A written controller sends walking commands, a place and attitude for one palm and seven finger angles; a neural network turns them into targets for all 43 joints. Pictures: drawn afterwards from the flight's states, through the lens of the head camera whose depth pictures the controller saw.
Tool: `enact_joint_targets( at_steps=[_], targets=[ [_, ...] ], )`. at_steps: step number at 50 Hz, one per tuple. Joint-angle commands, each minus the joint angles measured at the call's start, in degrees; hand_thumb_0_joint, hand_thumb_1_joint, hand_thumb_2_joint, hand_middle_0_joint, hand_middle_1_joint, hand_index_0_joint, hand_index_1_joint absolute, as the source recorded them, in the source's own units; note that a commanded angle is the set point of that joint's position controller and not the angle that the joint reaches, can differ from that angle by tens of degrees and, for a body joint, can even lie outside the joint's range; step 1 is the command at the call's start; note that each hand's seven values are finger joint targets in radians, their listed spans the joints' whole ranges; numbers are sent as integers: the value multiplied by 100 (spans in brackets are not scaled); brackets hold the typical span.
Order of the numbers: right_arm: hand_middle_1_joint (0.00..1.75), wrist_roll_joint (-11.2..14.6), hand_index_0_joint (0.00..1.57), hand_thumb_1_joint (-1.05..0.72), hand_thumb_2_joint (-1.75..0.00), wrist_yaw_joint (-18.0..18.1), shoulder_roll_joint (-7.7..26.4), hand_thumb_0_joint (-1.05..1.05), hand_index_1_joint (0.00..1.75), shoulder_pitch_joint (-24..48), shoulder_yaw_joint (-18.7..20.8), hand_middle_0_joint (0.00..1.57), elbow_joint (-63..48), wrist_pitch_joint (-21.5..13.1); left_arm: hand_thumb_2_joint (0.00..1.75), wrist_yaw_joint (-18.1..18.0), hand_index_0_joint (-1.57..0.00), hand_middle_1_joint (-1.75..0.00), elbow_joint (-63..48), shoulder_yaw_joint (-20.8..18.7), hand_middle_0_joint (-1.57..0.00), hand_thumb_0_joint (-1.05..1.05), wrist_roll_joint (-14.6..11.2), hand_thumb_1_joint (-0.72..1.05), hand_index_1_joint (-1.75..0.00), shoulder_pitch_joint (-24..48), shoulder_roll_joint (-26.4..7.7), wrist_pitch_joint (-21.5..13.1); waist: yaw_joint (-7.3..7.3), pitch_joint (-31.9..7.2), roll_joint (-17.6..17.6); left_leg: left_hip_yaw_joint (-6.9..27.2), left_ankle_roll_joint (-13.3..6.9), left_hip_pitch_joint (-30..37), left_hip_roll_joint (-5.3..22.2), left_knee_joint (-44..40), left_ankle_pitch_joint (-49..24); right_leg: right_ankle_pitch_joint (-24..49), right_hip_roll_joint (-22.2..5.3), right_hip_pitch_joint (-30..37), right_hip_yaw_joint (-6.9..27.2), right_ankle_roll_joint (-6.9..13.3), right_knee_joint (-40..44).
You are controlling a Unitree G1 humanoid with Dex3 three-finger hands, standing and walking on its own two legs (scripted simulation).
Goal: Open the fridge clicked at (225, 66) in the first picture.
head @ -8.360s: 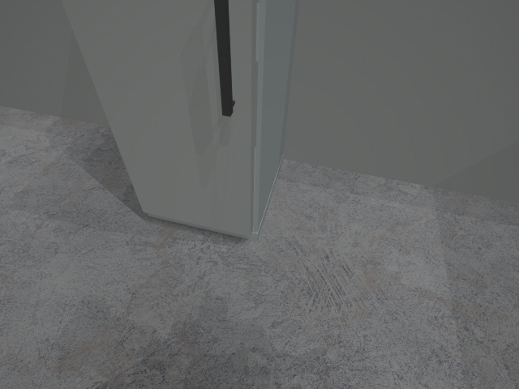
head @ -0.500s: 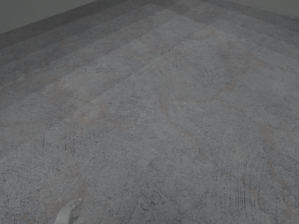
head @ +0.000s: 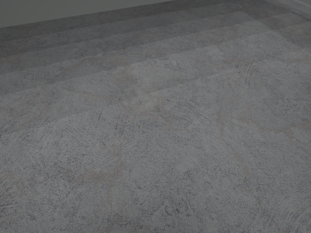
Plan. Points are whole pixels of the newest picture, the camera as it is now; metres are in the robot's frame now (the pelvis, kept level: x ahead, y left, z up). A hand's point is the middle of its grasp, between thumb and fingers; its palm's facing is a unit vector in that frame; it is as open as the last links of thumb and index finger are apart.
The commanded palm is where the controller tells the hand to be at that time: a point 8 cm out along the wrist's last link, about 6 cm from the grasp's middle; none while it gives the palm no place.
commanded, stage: turn to face it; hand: right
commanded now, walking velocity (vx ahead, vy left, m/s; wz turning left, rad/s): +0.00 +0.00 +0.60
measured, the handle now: out of the picture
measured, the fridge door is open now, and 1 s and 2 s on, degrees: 0 0 0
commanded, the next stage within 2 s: none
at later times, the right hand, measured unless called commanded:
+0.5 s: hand out of the picture +0.09 -0.16 -0.17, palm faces -0.21 +0.96 -0.21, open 7.4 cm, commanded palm none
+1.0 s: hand out of the picture +0.14 -0.17 -0.17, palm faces -0.53 +0.82 -0.21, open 7.4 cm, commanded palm none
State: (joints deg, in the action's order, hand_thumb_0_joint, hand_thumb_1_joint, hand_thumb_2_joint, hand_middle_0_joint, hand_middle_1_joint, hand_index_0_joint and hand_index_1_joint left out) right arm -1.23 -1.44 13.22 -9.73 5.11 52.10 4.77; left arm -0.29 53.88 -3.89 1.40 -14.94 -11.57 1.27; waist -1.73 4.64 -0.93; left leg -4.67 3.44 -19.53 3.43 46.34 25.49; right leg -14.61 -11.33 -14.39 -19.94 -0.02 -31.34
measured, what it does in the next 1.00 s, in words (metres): steps on the spot, turning left: left foot, then right foot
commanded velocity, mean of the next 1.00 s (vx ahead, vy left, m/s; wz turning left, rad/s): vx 0.00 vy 0.00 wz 0.60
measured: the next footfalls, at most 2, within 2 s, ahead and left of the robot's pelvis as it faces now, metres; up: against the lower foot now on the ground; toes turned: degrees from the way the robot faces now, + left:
left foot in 0.06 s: +0.02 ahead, +0.13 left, +0.00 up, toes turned +8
right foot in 0.56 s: +0.06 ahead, -0.09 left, +0.00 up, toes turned +16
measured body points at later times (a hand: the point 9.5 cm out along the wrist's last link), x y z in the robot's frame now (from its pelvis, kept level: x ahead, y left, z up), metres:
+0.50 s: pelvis -0.02 +0.01 +0.00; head +0.01 +0.01 +0.45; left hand +0.02 +0.29 -0.13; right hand +0.10 -0.21 -0.15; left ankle -0.02 +0.13 -0.74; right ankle +0.02 -0.11 -0.71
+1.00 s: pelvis -0.03 -0.03 +0.01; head +0.00 -0.04 +0.46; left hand -0.15 +0.19 -0.13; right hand +0.17 -0.22 -0.15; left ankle -0.16 +0.08 -0.67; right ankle +0.02 -0.10 -0.74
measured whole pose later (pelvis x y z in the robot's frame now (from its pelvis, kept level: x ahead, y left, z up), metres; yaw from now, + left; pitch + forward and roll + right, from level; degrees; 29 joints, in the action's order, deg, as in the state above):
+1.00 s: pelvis -0.03 -0.03 +0.01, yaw +35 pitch +0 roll +2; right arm -1.5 -1.5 14.5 -11.8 5.6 54.0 5.8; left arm -1.0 53.5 -2.9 1.1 -15.5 -9.9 0.9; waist -0.8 3.8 0.7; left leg -1.7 5.2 -22.9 3.9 55.8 24.2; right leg -14.6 -7.8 -12.6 -17.4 2.4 -27.5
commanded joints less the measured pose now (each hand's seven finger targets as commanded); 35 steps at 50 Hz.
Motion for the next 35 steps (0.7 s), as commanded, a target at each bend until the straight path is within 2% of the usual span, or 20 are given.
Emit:
enact_joint_targets(
  at_steps=[1,2,3,4,5,6,9,12,18,21,24,26,27,28,29,30,31,32,33,35],
  targets=[
    [30,17,20,-90,-90,65,437,0,30,-473,85,20,-384,-318,90,-16,-20,-30,-327,-297,-20,0,-18,90,-30,-65,-1092,-103,299,-1053,-607,-63,-283,1165,-79,-2086,-1424,1394,-1064,222,621,57,-261],
    [30,-54,20,-90,-90,141,1087,0,30,-709,172,20,-327,-406,90,19,-20,-30,-448,-212,-20,0,-56,90,-30,-138,-699,-48,462,-999,1149,1466,-672,1937,1008,-2871,-2279,-461,-436,-1063,383,-357,-1421],
    [30,-13,20,-90,-90,219,1601,0,30,-890,271,20,-262,-416,90,30,-20,-30,-750,-90,-20,0,-18,90,-30,290,-419,0,625,-787,2181,2906,-1213,1767,2022,-2888,-3951,-2219,244,-2213,847,-544,-2676],
    [30,36,20,-90,-90,265,1486,0,30,-898,248,20,-262,-382,90,-27,-20,-30,-769,-109,-20,0,-40,90,-30,364,-606,64,613,-808,1551,2460,-1461,1561,1992,-2774,-3821,-1991,184,-2180,1559,-451,-3201],
    [30,35,20,-90,-90,288,1263,0,30,-540,218,20,-338,-384,90,-28,-20,-30,-701,-116,-20,0,-48,90,-30,343,-575,102,448,-598,1299,2141,-1359,1285,1620,-2872,-3079,-1528,127,-2249,1714,-447,-3357],
    [30,32,20,-90,-90,289,1170,0,30,-232,202,20,-383,-390,90,-31,-20,-30,-632,-124,-20,0,-16,90,-30,416,-591,118,354,-455,1486,2179,-1247,1160,1381,-2878,-2864,-1274,184,-2305,1769,-487,-3483],
    [30,56,20,-90,-90,268,831,0,30,56,74,20,-458,-448,90,-27,-20,-30,-422,-156,-20,0,18,90,-30,160,-667,105,128,-371,1077,1578,-1069,1030,891,-2673,-3663,-516,262,-1974,1773,-608,-3333],
    [30,60,20,-90,-90,252,887,0,30,-186,81,20,-360,-482,90,-56,-20,-30,-387,-148,-20,0,-9,90,-30,196,-654,98,207,-594,897,1693,-1144,1365,829,-2524,-4143,-537,391,-1845,1777,-673,-3024],
    [30,32,20,-90,-90,229,1026,0,30,-333,118,20,-325,-432,90,-85,-20,-30,-595,-120,-20,0,-30,90,-30,646,-680,90,308,-590,879,2419,-1390,1341,826,-2638,-3272,-774,585,-1718,1874,-640,-2444],
    [30,4,20,-90,-90,242,1063,0,30,-313,144,20,-352,-397,90,-107,-20,-30,-702,-95,-20,0,-64,90,-30,812,-656,49,348,-645,873,2803,-1492,1182,839,-2581,-3284,-1008,738,-1321,1915,-543,-1820],
    [30,-5,20,-90,-90,242,1104,0,30,-112,165,20,-416,-349,90,-138,-20,-30,-713,-84,-20,0,-115,90,-30,618,-621,11,234,-719,935,3030,-1413,869,758,-2452,-3365,-1033,911,-675,1926,-412,-1004],
    [30,28,20,-90,-90,228,1057,0,30,43,153,20,-430,-316,90,-174,-20,-30,-609,-85,-20,0,-134,90,-30,305,-631,-25,79,-789,927,3043,-1136,472,492,-2211,-3220,-416,1020,87,1868,-340,17],
    [30,61,20,-90,-90,221,944,0,30,126,135,20,-462,-299,90,-201,-20,-30,-551,-102,-20,0,-144,90,-30,58,-709,-61,-58,-849,727,2853,-888,-30,227,-1903,-2765,32,862,817,1940,-275,694],
    [30,113,20,-90,-90,195,641,0,30,11,85,20,-569,-270,90,-225,-20,-30,-571,-145,-20,0,-96,90,-30,-59,-1089,-122,-98,-1037,-427,2304,-579,-882,-421,-1140,-1543,-145,-122,1546,2924,17,1383],
    [30,106,20,-90,-90,128,470,0,30,-34,53,20,-631,-258,90,-201,-20,-30,-682,-233,-20,0,-42,90,-30,11,-1561,-100,-65,-782,-1786,1274,-226,-1601,-956,269,628,112,-1445,1399,4113,464,1852],
    [30,10,20,-90,-90,121,708,0,30,-41,130,20,-577,-227,90,-188,-20,-30,-780,-201,-20,0,-16,90,-30,188,-1543,-66,-36,-545,-1319,1115,-136,-1370,-610,1336,712,-25,-1740,604,4046,757,1837],
    [30,-55,20,-90,-90,117,819,0,30,-274,197,20,-376,-135,90,-203,-20,-30,-823,-107,-20,0,-19,90,-30,666,-1129,-80,212,-317,-1262,1216,-39,-1210,-489,1818,216,-472,-1277,0,3509,532,1988],
    [30,-59,20,-90,-90,55,842,0,30,-346,251,20,-311,-113,90,-215,-20,-30,-966,-46,-20,0,-28,90,-30,988,-1002,-102,350,-169,-1122,1078,-35,-1107,-449,2179,-42,-619,-1018,-297,3122,435,1982],
    [30,-68,20,-90,-90,7,790,0,30,-406,259,20,-268,-109,90,-210,-20,-30,-1003,-35,-20,0,-4,90,-30,1035,-966,-122,378,-107,-790,954,-24,-1104,-439,2479,-270,-546,-771,-326,2728,389,1918],
    [30,-53,20,-90,-90,-18,625,0,30,-444,223,20,-236,-103,90,-212,-20,-30,-908,-43,-20,0,-9,90,-30,780,-931,-160,323,-214,-610,832,68,-1334,-386,2650,-580,-60,-559,149,2288,363,1764]
  ],
)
